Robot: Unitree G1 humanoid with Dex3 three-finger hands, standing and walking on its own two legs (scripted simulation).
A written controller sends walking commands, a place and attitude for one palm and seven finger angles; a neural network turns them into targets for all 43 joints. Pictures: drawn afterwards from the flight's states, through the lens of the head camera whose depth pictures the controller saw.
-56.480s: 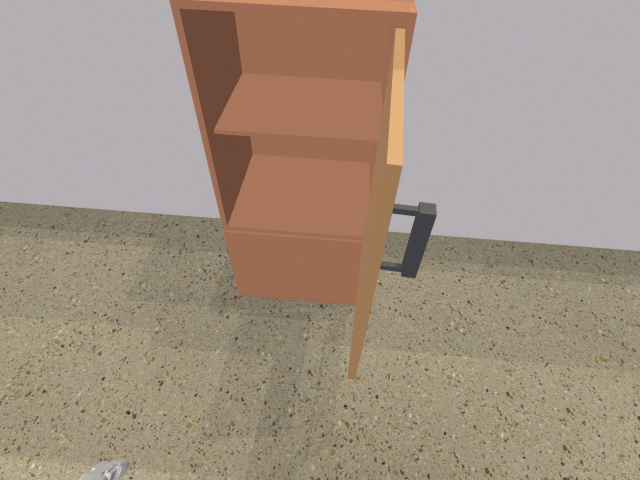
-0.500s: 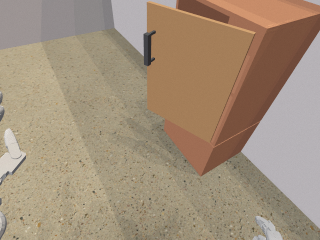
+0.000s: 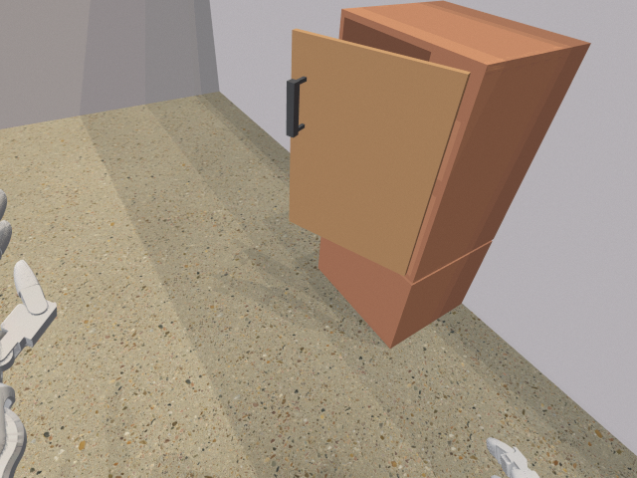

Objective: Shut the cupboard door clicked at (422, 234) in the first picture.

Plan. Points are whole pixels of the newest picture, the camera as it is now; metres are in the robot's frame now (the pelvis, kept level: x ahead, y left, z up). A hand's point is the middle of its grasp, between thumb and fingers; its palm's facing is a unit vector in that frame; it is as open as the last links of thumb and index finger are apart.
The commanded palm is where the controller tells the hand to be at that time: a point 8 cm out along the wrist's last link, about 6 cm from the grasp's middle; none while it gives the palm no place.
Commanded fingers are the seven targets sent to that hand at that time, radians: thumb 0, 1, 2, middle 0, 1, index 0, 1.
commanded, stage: stop stepping back and stand still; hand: left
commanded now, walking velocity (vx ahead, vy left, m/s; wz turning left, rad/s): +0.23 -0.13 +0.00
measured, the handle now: (297, 106) +0.97 +0.10 +0.06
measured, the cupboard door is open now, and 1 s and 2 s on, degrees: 23 23 23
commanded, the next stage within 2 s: let the arm hang, fingers relaxed in 0.46 s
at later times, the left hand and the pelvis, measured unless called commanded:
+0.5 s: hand (72, 351) +0.18 +0.24 +0.16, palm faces +0.43 -0.81 -0.40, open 7.4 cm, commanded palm +0.12 +0.28 +0.20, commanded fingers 0.00 0.90 0.90 -0.20 -0.30 -0.20 -0.30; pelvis -0.02 -0.02 +0.02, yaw -1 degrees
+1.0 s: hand out of the picture +0.02 +0.18 -0.16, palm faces +0.02 -0.98 -0.20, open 7.0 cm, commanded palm none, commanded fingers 0.00 0.90 0.90 -0.20 -0.30 -0.20 -0.30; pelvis -0.01 -0.01 +0.01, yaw +0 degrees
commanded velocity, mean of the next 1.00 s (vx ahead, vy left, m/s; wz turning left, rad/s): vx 0.07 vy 0.02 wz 0.00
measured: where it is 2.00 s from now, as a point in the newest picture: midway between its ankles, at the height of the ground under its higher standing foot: outside the picture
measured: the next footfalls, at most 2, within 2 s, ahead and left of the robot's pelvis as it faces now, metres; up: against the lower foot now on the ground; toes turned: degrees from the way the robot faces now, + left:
right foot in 0.22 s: -0.04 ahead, -0.09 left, +0.00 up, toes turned -6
left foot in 0.58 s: +0.06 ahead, +0.10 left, +0.00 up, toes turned +1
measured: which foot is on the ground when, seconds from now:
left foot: down 0.00-0.22, up 0.24-0.56, down 0.58-1.00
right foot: up 0.00-0.20, down 0.22-0.58, up 0.60-0.76, down 0.78-1.00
